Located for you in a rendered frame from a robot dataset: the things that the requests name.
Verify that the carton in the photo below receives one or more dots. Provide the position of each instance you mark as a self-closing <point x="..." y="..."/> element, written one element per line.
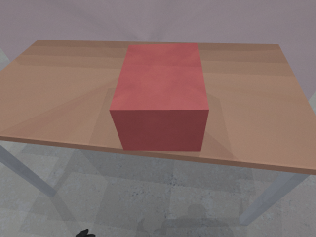
<point x="160" y="101"/>

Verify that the table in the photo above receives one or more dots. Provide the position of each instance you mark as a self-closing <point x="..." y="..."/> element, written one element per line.
<point x="59" y="92"/>

